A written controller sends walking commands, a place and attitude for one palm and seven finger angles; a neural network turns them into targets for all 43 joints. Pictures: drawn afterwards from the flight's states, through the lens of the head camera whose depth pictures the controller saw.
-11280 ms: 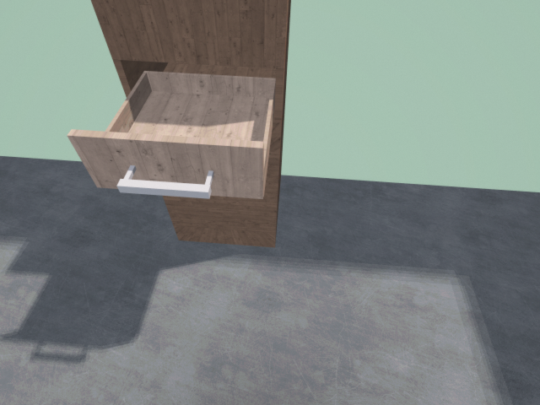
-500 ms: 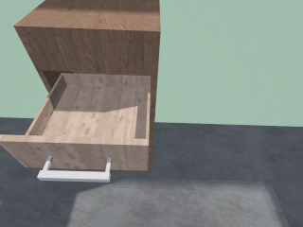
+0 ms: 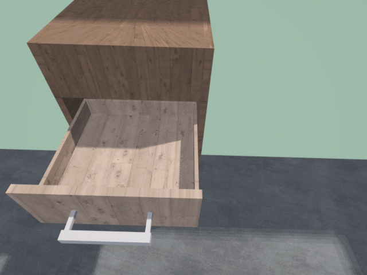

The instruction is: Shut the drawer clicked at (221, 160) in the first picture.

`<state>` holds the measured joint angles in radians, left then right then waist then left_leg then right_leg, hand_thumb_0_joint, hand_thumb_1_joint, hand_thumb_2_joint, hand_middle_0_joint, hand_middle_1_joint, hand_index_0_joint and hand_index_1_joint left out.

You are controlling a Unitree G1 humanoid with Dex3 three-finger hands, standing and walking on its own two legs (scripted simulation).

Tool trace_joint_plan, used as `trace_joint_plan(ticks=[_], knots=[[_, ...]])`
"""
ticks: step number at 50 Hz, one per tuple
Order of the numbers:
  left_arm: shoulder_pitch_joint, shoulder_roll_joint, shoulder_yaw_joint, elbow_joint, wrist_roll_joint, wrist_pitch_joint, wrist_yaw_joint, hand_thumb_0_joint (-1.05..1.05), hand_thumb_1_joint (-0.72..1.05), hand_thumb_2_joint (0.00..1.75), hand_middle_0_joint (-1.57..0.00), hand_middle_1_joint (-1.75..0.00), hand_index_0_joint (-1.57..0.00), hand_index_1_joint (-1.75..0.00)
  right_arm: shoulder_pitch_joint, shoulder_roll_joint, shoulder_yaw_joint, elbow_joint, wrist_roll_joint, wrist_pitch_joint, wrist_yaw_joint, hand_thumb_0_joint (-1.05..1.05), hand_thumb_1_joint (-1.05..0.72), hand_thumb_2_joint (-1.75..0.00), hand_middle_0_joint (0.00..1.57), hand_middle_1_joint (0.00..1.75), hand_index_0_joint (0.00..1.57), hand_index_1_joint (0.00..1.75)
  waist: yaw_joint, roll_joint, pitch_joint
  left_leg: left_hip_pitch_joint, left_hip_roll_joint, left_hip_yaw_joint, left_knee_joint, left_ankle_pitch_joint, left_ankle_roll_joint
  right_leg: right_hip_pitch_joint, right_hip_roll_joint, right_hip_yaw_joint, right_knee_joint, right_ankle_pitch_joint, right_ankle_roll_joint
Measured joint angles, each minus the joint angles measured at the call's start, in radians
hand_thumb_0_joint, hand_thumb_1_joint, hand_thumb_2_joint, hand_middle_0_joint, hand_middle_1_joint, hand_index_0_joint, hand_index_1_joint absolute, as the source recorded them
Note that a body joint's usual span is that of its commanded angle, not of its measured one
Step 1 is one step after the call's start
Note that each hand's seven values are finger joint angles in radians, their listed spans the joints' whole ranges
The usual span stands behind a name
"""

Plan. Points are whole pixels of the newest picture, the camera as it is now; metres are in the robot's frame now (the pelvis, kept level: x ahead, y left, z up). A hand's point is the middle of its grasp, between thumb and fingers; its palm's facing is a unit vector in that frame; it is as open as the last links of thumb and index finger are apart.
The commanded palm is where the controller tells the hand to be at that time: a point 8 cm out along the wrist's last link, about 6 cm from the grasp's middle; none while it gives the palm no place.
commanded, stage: come to a stop and stand still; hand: left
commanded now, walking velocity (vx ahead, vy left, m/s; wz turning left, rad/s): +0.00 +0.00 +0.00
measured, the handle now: (108, 227) +0.22 +0.18 -0.01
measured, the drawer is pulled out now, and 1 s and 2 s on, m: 0.30 0.30 0.30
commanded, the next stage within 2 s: look again from close up in 0.18 s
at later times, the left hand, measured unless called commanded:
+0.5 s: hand out of the picture -0.01 +0.15 -0.17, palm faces +0.03 -0.98 -0.19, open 7.4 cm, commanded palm none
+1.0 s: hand out of the picture -0.02 +0.13 -0.17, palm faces +0.02 -0.98 -0.18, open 7.4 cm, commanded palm none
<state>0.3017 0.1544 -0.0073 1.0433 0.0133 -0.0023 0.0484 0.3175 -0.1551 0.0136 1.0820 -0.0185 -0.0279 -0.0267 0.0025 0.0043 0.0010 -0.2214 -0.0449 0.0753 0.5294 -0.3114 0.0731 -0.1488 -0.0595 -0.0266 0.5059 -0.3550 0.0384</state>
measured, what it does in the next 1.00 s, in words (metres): stands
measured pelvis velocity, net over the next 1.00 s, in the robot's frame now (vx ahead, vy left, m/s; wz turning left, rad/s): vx -0.02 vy -0.03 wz -0.01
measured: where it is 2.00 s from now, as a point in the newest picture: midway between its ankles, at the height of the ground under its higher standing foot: outside the picture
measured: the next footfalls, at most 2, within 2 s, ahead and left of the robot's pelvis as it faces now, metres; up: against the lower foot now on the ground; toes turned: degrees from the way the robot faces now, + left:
none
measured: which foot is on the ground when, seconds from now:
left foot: down 0.00-1.00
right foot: down 0.00-1.00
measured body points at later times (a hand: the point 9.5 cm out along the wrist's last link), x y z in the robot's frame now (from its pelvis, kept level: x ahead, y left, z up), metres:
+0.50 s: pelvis +0.00 -0.02 +0.01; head +0.01 -0.01 +0.46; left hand -0.01 +0.21 -0.16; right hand +0.02 -0.25 -0.15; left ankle -0.02 +0.07 -0.73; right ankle -0.05 -0.15 -0.73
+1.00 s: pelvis -0.02 -0.03 +0.01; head -0.01 -0.02 +0.46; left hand -0.02 +0.19 -0.15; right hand -0.02 -0.25 -0.15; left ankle -0.02 +0.07 -0.73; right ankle -0.05 -0.15 -0.73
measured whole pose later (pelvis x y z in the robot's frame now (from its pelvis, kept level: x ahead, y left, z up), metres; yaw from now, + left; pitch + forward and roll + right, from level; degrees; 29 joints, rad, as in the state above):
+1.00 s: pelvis -0.02 -0.03 +0.01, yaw -1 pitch -1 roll +1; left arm 0.32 0.15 -0.01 1.06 0.01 0.01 0.04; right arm 0.28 -0.13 0.00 1.14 0.00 -0.03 -0.03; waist 0.01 -0.03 0.03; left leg -0.18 -0.01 0.07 0.43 -0.24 0.03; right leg -0.13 -0.02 -0.03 0.45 -0.30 0.00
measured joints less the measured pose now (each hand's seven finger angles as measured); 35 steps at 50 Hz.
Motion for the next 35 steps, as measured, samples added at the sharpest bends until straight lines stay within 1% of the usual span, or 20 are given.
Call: trace_joint_plan(ticks=[10,23,35], knots=[[0.011,0.009,0.002,0.008,0.002,0.009,-0.001,0.01,0.91,0.9,-0.2,-0.3,-0.2,-0.3,-0.041,-0.007,-0.007,0.003,0.005,-0.004,-0.003,0.01,-0.92,-0.9,0.2,0.3,0.2,0.3,0.006,-0.028,0.011,0.035,-0.002,0.001,-0.042,0.015,-0.005,0.029,-0.001,0.001,-0.032,0.009,0.003],[0.022,0.006,-0.004,0.02,0.004,0.006,-0.005,0.01,0.91,0.9,-0.2,-0.3,-0.2,-0.3,-0.06,-0.007,-0.007,0.022,0.009,-0.001,0.0,0.0,-0.92,-0.9,0.2,0.3,0.2,0.3,0.012,-0.03,0.017,0.053,0.01,-0.004,-0.078,0.04,-0.02,0.046,0.013,-0.003,-0.064,0.032,-0.01],[0.026,0.005,-0.006,0.027,0.003,0.003,-0.007,0.01,0.91,0.9,-0.2,-0.3,-0.2,-0.3,-0.042,0.007,-0.005,0.05,0.01,0.001,0.004,0.0,-0.92,-0.9,0.19,0.3,0.2,0.3,0.009,-0.031,0.021,0.051,0.026,-0.009,-0.09,0.056,-0.035,0.043,0.029,-0.007,-0.075,0.047,-0.025]])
